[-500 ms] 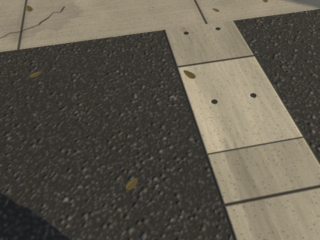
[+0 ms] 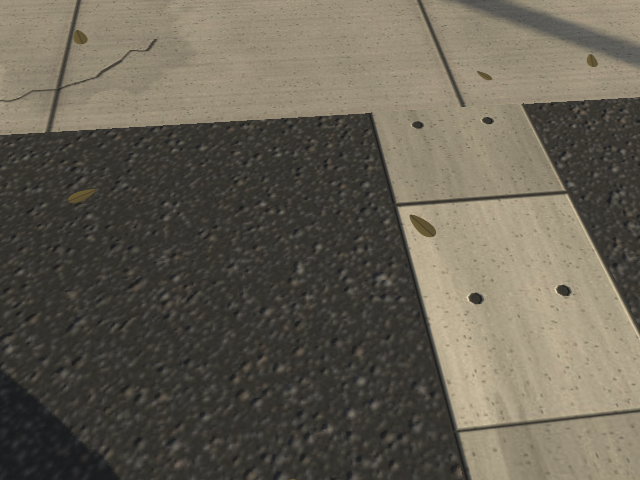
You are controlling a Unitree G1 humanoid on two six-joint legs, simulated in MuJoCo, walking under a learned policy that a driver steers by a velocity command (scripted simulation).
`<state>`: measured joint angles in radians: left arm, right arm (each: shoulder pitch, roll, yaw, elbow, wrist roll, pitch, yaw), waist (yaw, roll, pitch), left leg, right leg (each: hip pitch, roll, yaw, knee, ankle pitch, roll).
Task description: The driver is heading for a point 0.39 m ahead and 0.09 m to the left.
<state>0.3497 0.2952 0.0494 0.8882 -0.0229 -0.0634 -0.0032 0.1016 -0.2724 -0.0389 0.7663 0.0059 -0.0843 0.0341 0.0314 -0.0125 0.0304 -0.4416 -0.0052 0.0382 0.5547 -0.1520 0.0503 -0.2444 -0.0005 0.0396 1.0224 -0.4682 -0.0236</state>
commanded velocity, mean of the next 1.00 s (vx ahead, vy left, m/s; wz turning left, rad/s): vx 0.27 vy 0.00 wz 0.01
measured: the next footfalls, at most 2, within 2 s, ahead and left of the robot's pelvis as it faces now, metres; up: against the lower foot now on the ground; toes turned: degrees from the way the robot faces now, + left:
right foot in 0.42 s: +0.42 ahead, -0.14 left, +0.00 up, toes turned -1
left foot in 0.78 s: +0.41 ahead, +0.10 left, +0.00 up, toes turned +1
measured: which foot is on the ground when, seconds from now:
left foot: down 0.00-0.44, up 0.46-0.76, down 0.78-1.00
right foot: up 0.00-0.40, down 0.42-1.00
